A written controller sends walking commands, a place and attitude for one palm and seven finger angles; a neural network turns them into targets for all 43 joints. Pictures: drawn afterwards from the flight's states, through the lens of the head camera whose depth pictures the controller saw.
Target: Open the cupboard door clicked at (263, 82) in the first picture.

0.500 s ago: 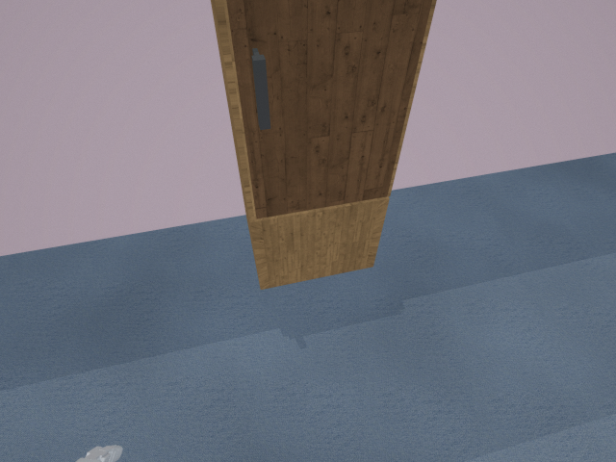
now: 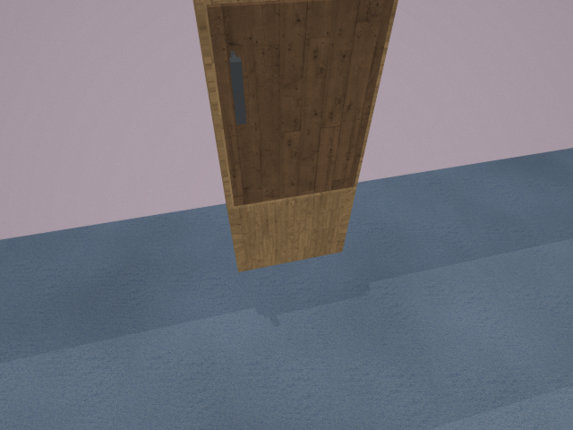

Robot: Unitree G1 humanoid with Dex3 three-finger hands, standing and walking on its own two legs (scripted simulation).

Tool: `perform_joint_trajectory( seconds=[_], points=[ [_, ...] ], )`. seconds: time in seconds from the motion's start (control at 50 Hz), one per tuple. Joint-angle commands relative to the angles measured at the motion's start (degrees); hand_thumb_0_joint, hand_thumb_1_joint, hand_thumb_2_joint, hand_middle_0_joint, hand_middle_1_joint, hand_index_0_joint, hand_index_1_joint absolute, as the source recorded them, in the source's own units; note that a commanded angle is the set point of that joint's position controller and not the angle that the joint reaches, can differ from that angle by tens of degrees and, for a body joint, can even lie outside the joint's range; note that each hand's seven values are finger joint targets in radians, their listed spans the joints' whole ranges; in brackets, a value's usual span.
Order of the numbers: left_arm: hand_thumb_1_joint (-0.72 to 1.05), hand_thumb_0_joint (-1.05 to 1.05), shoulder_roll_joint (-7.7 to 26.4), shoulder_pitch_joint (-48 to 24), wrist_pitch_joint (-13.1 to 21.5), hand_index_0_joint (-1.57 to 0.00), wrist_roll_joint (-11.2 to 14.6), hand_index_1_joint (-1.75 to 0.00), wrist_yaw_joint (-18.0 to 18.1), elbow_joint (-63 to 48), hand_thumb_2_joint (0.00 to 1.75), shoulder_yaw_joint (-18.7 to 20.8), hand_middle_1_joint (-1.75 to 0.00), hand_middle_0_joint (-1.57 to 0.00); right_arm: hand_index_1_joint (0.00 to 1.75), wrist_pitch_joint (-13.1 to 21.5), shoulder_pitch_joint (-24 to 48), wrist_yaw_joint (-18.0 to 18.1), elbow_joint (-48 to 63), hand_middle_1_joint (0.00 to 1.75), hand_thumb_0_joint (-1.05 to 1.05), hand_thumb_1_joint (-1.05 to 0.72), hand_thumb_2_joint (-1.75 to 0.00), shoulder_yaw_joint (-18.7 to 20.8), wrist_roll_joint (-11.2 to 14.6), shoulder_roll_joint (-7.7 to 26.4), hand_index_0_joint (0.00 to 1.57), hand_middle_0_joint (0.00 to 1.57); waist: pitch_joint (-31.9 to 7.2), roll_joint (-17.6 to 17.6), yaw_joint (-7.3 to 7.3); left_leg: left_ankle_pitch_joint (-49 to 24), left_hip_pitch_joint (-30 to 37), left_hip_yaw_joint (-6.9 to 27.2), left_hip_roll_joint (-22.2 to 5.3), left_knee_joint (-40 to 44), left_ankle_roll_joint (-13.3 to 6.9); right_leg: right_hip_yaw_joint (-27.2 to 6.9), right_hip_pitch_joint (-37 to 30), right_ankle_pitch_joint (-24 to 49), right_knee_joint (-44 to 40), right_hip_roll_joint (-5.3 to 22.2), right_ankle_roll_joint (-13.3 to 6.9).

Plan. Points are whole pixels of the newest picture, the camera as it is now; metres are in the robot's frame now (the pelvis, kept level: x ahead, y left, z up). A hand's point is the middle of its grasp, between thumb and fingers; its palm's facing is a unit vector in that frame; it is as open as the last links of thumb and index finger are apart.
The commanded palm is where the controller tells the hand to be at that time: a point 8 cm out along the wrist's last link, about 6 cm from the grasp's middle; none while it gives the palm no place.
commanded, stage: stand and wait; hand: left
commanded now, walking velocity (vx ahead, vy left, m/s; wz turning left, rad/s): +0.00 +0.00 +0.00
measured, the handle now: (237, 88) +0.82 +0.18 +0.07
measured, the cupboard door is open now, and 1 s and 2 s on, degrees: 0 0 0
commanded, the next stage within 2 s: look at it before walking up in 0.32 s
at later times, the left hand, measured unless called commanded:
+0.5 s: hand out of the picture +0.07 +0.24 -0.15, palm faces -0.02 -0.94 -0.33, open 7.3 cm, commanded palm none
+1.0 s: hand out of the picture +0.06 +0.24 -0.15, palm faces -0.02 -0.94 -0.33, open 7.3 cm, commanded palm none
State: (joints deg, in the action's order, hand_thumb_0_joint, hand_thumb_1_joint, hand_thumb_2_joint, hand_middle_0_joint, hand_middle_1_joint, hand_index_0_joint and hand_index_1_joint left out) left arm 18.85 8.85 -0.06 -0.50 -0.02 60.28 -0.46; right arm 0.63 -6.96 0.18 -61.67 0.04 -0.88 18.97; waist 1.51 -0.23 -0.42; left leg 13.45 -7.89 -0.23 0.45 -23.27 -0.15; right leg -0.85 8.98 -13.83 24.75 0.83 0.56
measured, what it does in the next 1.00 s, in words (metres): stands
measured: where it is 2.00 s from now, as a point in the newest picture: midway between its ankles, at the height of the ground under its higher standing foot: outside the picture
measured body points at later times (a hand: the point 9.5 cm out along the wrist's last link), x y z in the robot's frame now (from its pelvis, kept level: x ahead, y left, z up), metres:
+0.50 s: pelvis -0.01 -0.01 +0.00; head -0.01 -0.01 +0.45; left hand +0.07 +0.29 -0.13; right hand +0.06 -0.30 -0.14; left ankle -0.01 +0.12 -0.74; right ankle +0.00 -0.13 -0.74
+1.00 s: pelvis -0.01 +0.00 +0.00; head +0.00 +0.00 +0.45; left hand +0.07 +0.29 -0.13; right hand +0.07 -0.30 -0.13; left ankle -0.01 +0.12 -0.74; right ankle +0.00 -0.13 -0.74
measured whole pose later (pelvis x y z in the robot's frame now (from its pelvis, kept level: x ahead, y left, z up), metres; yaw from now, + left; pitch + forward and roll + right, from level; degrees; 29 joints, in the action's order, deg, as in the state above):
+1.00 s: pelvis -0.01 +0.00 +0.00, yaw +0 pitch -2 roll +0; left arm 19.4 8.4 0.5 -0.5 -0.1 62.3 -0.3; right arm 0.9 -6.9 0.0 -64.1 -0.2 -0.7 19.2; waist 1.8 -0.1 -0.3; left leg 11.4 -7.3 -0.1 -0.1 -20.4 0.3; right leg -0.7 8.2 -11.5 21.4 0.3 0.2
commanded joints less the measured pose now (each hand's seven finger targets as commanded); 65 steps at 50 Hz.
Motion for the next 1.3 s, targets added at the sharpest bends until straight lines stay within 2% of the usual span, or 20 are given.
perform_joint_trajectory(
  seconds=[0.0,0.12,0.22,0.3,0.38,0.56,0.7,0.8,0.98,1.08,1.16,1.2,1.24,1.28],
  points=[
    [0.9,0.0,11.96,-3.28,1.48,-0.2,-0.12,-0.3,0.76,-3.39,0.9,2.51,-0.3,-0.2,0.3,1.22,3.41,0.72,3.49,0.3,0.0,-0.9,-0.9,2.03,0.32,11.4,0.2,0.2,-3.01,-0.21,0.41,-7.63,-0.32,5.0,-6.5,4.2,-1.69,-5.47,-0.57,9.22,-4.78,5.99,-2.49],
    [0.9,0.0,11.92,-3.0,1.43,-0.2,-0.07,-0.3,0.67,-2.32,0.9,2.4,-0.3,-0.2,0.3,1.14,2.63,0.63,2.27,0.3,0.0,-0.9,-0.9,1.88,0.32,11.51,0.2,0.2,-2.57,0.26,0.42,-5.06,-0.54,5.4,-6.49,5.08,-1.54,-5.96,0.05,5.17,-6.08,5.87,-2.45],
    [0.9,0.0,12.0,-2.93,1.54,-0.2,-0.06,-0.3,0.68,-1.89,0.9,2.35,-0.3,-0.2,0.3,1.15,2.08,0.61,1.63,0.3,0.0,-0.9,-0.9,1.76,0.33,11.48,0.2,0.2,-2.57,-0.8,0.42,-5.45,-0.52,5.37,-6.64,5.17,-1.45,-6.17,0.12,5.52,-6.41,5.99,-2.52],
    [0.9,0.0,11.86,-2.86,1.52,-0.2,-0.09,-0.3,0.72,-1.74,0.9,2.4,-0.3,-0.2,0.3,1.26,2.07,0.62,1.34,0.3,0.0,-0.9,-0.9,1.81,0.35,11.45,0.2,0.2,-2.36,0.09,0.28,-5.8,-0.64,5.56,-6.78,5.48,-1.46,-5.85,0.1,5.75,-6.23,5.88,-2.41],
    [0.9,0.0,11.93,-2.93,1.69,-0.2,-0.15,-0.3,0.75,-1.92,0.9,2.48,-0.3,-0.2,0.3,1.23,1.82,0.61,1.38,0.3,0.0,-0.9,-0.9,1.86,0.42,11.38,0.2,0.2,-2.73,-1.31,0.4,-7.17,-0.24,5.55,-6.77,5.03,-1.37,-6.1,-0.09,7.45,-6.28,5.87,-2.5],
    [0.9,0.0,11.81,-3.27,1.62,-0.2,-0.16,-0.3,0.7,-1.93,0.9,2.45,-0.3,-0.2,0.3,1.34,2.51,0.62,1.38,0.3,0.0,-0.9,-0.9,1.86,0.33,11.59,0.2,0.2,-2.09,0.44,0.33,-7.16,0.0,5.61,-6.9,5.84,-1.33,-5.9,0.22,7.23,-6.56,5.73,-2.32],
    [0.9,0.0,12.09,-3.38,1.73,-0.2,-0.23,-0.3,0.69,-1.98,0.9,2.49,-0.3,-0.2,0.3,1.27,2.57,0.62,1.52,0.3,0.0,-0.9,-0.9,1.92,0.39,11.63,0.2,0.2,-2.3,-0.53,0.53,-7.96,0.68,5.48,-7.01,5.75,-1.27,-5.81,0.13,8.34,-6.84,5.87,-2.32],
    [0.9,0.0,12.12,-3.15,1.72,-0.2,-0.2,-0.3,0.64,-1.9,0.9,2.49,-0.3,-0.2,0.3,1.22,2.86,0.6,1.53,0.3,0.0,-0.9,-0.9,1.9,0.37,11.81,0.2,0.2,-2.34,0.22,0.43,-7.6,0.83,5.51,-6.93,5.79,-1.25,-5.99,0.19,7.75,-7.23,5.9,-2.34],
    [0.9,0.0,12.21,-2.73,1.76,-0.2,-0.17,-0.3,0.65,-1.62,0.9,2.43,-0.3,-0.2,0.3,1.3,2.82,0.67,1.42,0.3,0.0,-0.9,-0.9,1.85,0.5,12.03,0.2,0.2,-3.58,-0.01,0.39,-9.89,1.79,5.54,-7.23,5.85,-1.27,-5.64,-1.12,10.82,-6.75,5.84,-2.28],
    [0.9,0.0,11.87,-2.64,1.31,-0.2,-0.16,-0.3,0.76,-1.81,0.9,2.61,-0.3,-0.2,0.3,0.99,2.78,0.51,1.8,0.3,0.0,-0.9,-0.9,1.76,0.46,11.57,0.2,0.2,-2.13,0.53,0.13,-10.62,-0.55,6.3,-7.03,5.27,-1.42,-4.03,-1.22,9.74,-5.39,6.14,-1.79],
    [0.9,0.0,6.53,0.71,-0.26,-0.2,-0.11,-0.3,1.41,-2.08,0.9,1.99,-0.3,-0.2,0.3,-0.41,-0.07,0.27,2.35,0.3,0.0,-0.9,-0.9,0.94,0.25,5.59,0.2,0.2,-3.08,0.24,-0.12,-12.36,-4.06,6.55,-6.3,1.48,-0.83,-2.68,-1.4,10.07,-2.1,7.12,-0.66],
    [0.9,0.0,6.62,1.73,-0.56,-0.2,-0.19,-0.3,1.68,-2.88,0.9,2.28,-0.3,-0.2,0.3,-0.91,-0.85,0.2,3.26,0.3,0.0,-0.9,-0.9,1.16,0.24,5.0,0.2,0.2,-3.5,-0.8,-0.34,-12.97,-6.24,6.61,-5.54,-1.21,-0.7,-2.98,-1.74,11.07,-1.02,8.3,-1.04],
    [0.9,0.0,7.21,2.32,-0.68,-0.2,-0.24,-0.3,1.8,-3.88,0.9,2.73,-0.3,-0.2,0.3,-1.36,-1.41,0.1,4.22,0.3,0.0,-0.9,-0.9,1.57,0.2,4.42,0.2,0.2,-3.55,-2.99,-0.3,-11.38,-8.02,5.72,-3.88,-4.97,-0.24,-4.46,-1.02,11.34,-1.23,10.66,-2.49],
    [0.9,0.0,8.05,2.53,-0.83,-0.2,-0.39,-0.3,1.97,-5.13,0.9,3.24,-0.3,-0.2,0.3,-1.87,-2.44,0.09,5.28,0.3,0.0,-0.9,-0.9,2.11,0.28,3.97,0.2,0.2,-3.49,-6.72,-0.05,-8.17,-8.44,3.84,-2.38,-10.33,0.18,-5.81,0.9,11.3,-2.18,14.02,-4.74]
  ],
)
